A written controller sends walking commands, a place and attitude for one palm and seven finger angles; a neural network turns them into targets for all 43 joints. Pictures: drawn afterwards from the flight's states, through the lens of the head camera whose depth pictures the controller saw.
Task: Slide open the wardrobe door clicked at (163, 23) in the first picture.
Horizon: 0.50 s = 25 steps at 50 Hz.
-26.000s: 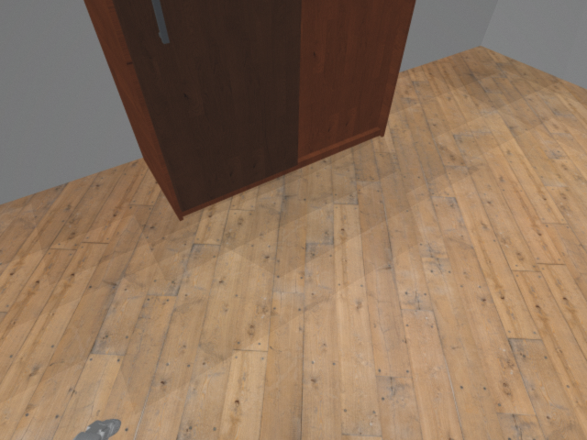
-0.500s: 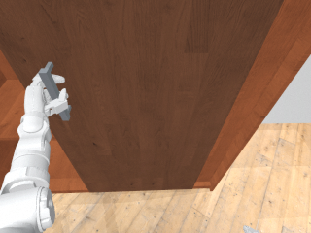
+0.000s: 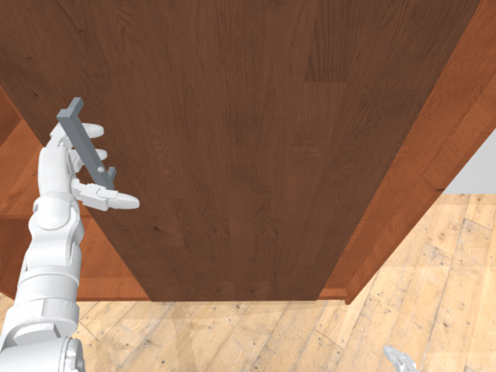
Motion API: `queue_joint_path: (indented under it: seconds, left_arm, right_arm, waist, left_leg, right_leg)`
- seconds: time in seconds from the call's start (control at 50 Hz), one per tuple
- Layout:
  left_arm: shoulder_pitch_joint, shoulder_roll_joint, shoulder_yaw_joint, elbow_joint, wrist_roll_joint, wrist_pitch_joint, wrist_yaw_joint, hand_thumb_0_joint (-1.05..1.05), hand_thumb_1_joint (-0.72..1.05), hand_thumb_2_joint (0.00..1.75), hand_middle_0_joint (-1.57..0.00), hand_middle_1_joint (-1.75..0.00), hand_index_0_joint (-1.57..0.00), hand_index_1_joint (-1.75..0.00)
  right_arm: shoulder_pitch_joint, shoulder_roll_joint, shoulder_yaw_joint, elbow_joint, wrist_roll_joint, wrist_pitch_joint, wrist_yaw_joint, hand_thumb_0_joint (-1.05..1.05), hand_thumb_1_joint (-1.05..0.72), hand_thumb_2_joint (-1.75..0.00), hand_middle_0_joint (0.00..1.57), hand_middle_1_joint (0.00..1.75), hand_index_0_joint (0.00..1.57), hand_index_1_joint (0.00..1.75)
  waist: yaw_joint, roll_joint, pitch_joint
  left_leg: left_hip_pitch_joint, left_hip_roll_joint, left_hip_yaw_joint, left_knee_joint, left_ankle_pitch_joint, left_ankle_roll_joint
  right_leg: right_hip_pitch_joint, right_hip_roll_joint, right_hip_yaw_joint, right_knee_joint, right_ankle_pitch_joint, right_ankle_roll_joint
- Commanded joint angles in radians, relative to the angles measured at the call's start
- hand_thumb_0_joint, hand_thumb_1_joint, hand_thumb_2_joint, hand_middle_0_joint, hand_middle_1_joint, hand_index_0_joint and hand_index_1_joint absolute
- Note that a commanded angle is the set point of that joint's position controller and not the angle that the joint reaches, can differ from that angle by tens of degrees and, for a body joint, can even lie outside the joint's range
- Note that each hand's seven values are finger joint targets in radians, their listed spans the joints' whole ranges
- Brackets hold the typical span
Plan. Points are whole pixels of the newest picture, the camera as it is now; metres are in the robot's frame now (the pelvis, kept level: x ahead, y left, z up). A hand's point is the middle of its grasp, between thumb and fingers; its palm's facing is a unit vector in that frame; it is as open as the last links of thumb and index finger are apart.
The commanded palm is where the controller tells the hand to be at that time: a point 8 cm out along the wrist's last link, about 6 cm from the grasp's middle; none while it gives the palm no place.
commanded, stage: slip the hand off the handle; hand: left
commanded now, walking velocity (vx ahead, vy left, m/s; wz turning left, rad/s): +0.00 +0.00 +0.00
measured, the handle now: (93, 149) +0.43 +0.29 +0.12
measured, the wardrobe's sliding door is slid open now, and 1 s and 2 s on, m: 0.49 0.49 0.49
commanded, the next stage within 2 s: draw the hand back to the body in 1.70 s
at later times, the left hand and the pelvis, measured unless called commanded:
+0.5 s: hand (55, 178) +0.36 +0.32 +0.12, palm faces +0.41 -0.89 -0.22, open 14.7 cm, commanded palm +0.33 +0.36 +0.13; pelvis +0.00 -0.01 +0.00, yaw +1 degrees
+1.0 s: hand (35, 200) +0.33 +0.35 +0.11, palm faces +0.38 -0.91 -0.20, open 14.7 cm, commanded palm +0.27 +0.38 +0.13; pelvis +0.00 +0.02 -0.01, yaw -1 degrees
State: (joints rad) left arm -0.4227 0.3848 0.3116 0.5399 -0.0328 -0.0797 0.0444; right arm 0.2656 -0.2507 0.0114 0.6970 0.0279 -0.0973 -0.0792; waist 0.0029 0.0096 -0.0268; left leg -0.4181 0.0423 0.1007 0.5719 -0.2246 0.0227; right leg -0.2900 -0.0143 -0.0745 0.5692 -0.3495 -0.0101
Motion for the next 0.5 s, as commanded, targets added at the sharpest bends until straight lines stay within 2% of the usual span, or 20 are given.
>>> queue_joint_path:
  seconds: [0.0, 0.06, 0.08, 0.1, 0.14, 0.16, 0.18, 0.2, 0.22, 0.24, 0.26, 0.28, 0.3, 0.36, 0.44, 0.48]
  left_arm:
    - [-0.36, 0.219, 0.037, -0.32, -0.021, -0.062, 0.011, 0.0, -0.55, 0.2, -0.25, -1.15, -0.25, -1.15]
    - [-0.311, 0.23, 0.058, -0.345, -0.026, -0.051, 0.015, 0.0, -0.55, 0.2, -0.25, -1.15, -0.25, -1.15]
    - [-0.254, 0.285, 0.118, -0.228, -0.015, -0.037, 0.019, 0.0, -0.55, 0.2, -0.25, -1.15, -0.25, -1.15]
    - [-0.248, 0.27, 0.111, -0.239, -0.021, -0.035, 0.011, 0.0, -0.55, 0.2, -0.25, -1.15, -0.25, -1.15]
    - [-0.237, 0.298, 0.135, -0.254, -0.021, -0.026, 0.0, 0.0, -0.55, 0.2, -0.25, -1.15, -0.25, -1.15]
    - [-0.241, 0.3, 0.133, -0.282, -0.022, -0.027, -0.007, 0.0, -0.55, 0.2, -0.25, -1.15, -0.25, -1.15]
    - [-0.232, 0.342, 0.171, -0.29, -0.02, -0.029, -0.009, 0.0, -0.55, 0.2, -0.25, -1.15, -0.25, -1.15]
    - [-0.224, 0.338, 0.171, -0.29, -0.027, -0.026, -0.017, 0.0, -0.55, 0.2, -0.25, -1.15, -0.25, -1.15]
    - [-0.214, 0.37, 0.203, -0.271, -0.032, -0.026, -0.023, 0.0, -0.55, 0.2, -0.25, -1.15, -0.25, -1.15]
    - [-0.227, 0.368, 0.197, -0.258, -0.038, -0.028, -0.035, 0.0, -0.55, 0.2, -0.25, -1.15, -0.25, -1.15]
    - [-0.247, 0.389, 0.209, -0.237, -0.04, -0.034, -0.046, 0.0, -0.55, 0.2, -0.25, -1.15, -0.25, -1.15]
    - [-0.277, 0.418, 0.22, -0.23, -0.035, -0.043, -0.054, 0.0, -0.55, 0.2, -0.25, -1.15, -0.25, -1.15]
    - [-0.312, 0.401, 0.193, -0.228, -0.033, -0.052, -0.069, 0.0, -0.55, 0.2, -0.25, -1.15, -0.25, -1.15]
    - [-0.331, 0.401, 0.171, -0.194, -0.039, -0.079, -0.114, 0.0, -0.55, 0.2, -0.25, -1.15, -0.25, -1.15]
    - [-0.398, 0.422, 0.158, -0.093, -0.065, -0.1, -0.17, 0.0, -0.55, 0.2, -0.25, -1.15, -0.25, -1.15]
    - [-0.422, 0.468, 0.187, -0.063, -0.068, -0.116, -0.183, 0.0, -0.55, 0.2, -0.25, -1.15, -0.25, -1.15]
  right_arm:
    - [-0.03, -0.147, -0.055, -0.129, 0.0, -0.047, -0.011, 0.0, -0.9, -0.9, 0.2, 0.3, 0.2, 0.3]
    - [-0.035, -0.145, -0.057, -0.129, 0.001, -0.042, -0.011, 0.0, -0.9, -0.9, 0.2, 0.3, 0.2, 0.3]
    - [-0.017, -0.154, -0.057, -0.109, -0.003, -0.03, -0.017, 0.0, -0.9, -0.9, 0.2, 0.3, 0.2, 0.3]
    - [-0.019, -0.151, -0.055, -0.12, 0.0, -0.023, -0.014, 0.0, -0.9, -0.9, 0.2, 0.3, 0.2, 0.3]
    - [-0.033, -0.147, -0.054, -0.134, 0.003, -0.013, -0.018, 0.0, -0.9, -0.9, 0.2, 0.3, 0.2, 0.3]
    - [-0.037, -0.144, -0.054, -0.142, 0.004, -0.011, -0.019, 0.0, -0.9, -0.9, 0.2, 0.3, 0.2, 0.3]
    - [-0.034, -0.145, -0.054, -0.14, 0.003, -0.007, -0.02, 0.0, -0.9, -0.9, 0.2, 0.3, 0.2, 0.3]
    - [-0.037, -0.142, -0.053, -0.146, 0.003, -0.004, -0.02, 0.0, -0.9, -0.9, 0.2, 0.3, 0.2, 0.3]
    - [-0.032, -0.141, -0.052, -0.143, 0.005, 0.0, -0.023, 0.0, -0.9, -0.9, 0.2, 0.3, 0.2, 0.3]
    - [-0.038, -0.143, -0.049, -0.144, 0.006, 0.003, -0.028, 0.0, -0.9, -0.9, 0.2, 0.3, 0.2, 0.3]
    - [-0.032, -0.143, -0.048, -0.139, 0.007, 0.004, -0.032, 0.0, -0.9, -0.9, 0.2, 0.3, 0.2, 0.3]
    - [-0.029, -0.148, -0.046, -0.133, 0.007, 0.006, -0.035, 0.0, -0.9, -0.9, 0.2, 0.3, 0.2, 0.3]
    - [-0.03, -0.146, -0.046, -0.134, 0.007, 0.004, -0.036, 0.0, -0.9, -0.9, 0.2, 0.3, 0.2, 0.3]
    - [-0.018, -0.151, -0.048, -0.128, 0.008, -0.003, -0.042, 0.0, -0.9, -0.9, 0.2, 0.3, 0.2, 0.3]
    - [0.004, -0.165, -0.046, -0.108, 0.014, -0.012, -0.051, 0.0, -0.9, -0.9, 0.2, 0.3, 0.2, 0.3]
    - [0.013, -0.173, -0.047, -0.102, 0.014, -0.017, -0.056, 0.0, -0.9, -0.9, 0.2, 0.3, 0.2, 0.3]
  waist:
    - [-0.003, 0.058, -0.345]
    - [0.0, 0.027, -0.335]
    - [0.002, -0.014, -0.268]
    - [0.003, -0.02, -0.273]
    - [0.014, -0.013, -0.286]
    - [0.018, 0.014, -0.308]
    - [0.028, 0.018, -0.307]
    - [0.026, 0.04, -0.318]
    - [0.025, 0.008, -0.301]
    - [0.014, 0.0, -0.282]
    - [0.009, -0.005, -0.267]
    - [0.004, 0.014, -0.246]
    - [-0.011, 0.035, -0.257]
    - [-0.022, 0.075, -0.268]
    - [-0.045, 0.045, -0.244]
    - [-0.043, 0.044, -0.242]
  left_leg:
    - [0.344, -0.016, -0.083, -0.009, 0.332, 0.016]
    - [0.337, -0.014, -0.083, -0.008, 0.342, 0.014]
    - [0.28, -0.015, -0.078, -0.005, 0.316, 0.017]
    - [0.259, -0.021, -0.073, -0.007, 0.309, 0.017]
    - [0.254, -0.026, -0.063, -0.01, 0.308, 0.018]
    - [0.262, -0.028, -0.061, -0.01, 0.315, 0.018]
    - [0.259, -0.025, -0.062, -0.006, 0.325, 0.02]
    - [0.26, -0.029, -0.056, -0.003, 0.334, 0.021]
    - [0.241, -0.029, -0.053, -0.003, 0.314, 0.021]
    - [0.225, -0.031, -0.048, -0.002, 0.288, 0.022]
    - [0.211, -0.031, -0.049, -0.004, 0.265, 0.022]
    - [0.202, -0.029, -0.049, 0.0, 0.25, 0.025]
    - [0.213, -0.032, -0.051, 0.003, 0.242, 0.025]
    - [0.234, -0.032, -0.057, 0.016, 0.22, 0.025]
    - [0.198, -0.034, -0.067, 0.025, 0.143, 0.027]
    - [0.185, -0.032, -0.072, 0.03, 0.131, 0.03]
  right_leg:
    - [-0.046, 0.03, 0.029, -0.053, 0.377, -0.007]
    - [-0.044, 0.034, 0.026, -0.048, 0.385, -0.005]
    - [-0.047, 0.032, 0.03, -0.054, 0.385, -0.005]
    - [-0.038, 0.028, 0.029, -0.047, 0.4, -0.001]
    - [-0.019, 0.027, 0.035, -0.045, 0.413, -0.001]
    - [-0.012, 0.026, 0.037, -0.042, 0.417, -0.002]
    - [0.002, 0.026, 0.041, -0.043, 0.43, -0.004]
    - [0.004, 0.026, 0.045, -0.041, 0.447, -0.003]
    - [0.005, 0.027, 0.045, -0.045, 0.441, 0.001]
    - [-0.005, 0.026, 0.05, -0.048, 0.435, 0.006]
    - [-0.014, 0.026, 0.049, -0.049, 0.413, 0.007]
    - [-0.023, 0.023, 0.057, -0.053, 0.402, 0.006]
    - [-0.04, 0.025, 0.057, -0.051, 0.387, 0.006]
    - [-0.082, 0.03, 0.056, -0.052, 0.341, 0.003]
    - [-0.122, 0.027, 0.064, -0.065, 0.273, 0.009]
    - [-0.126, 0.026, 0.065, -0.064, 0.253, 0.008]
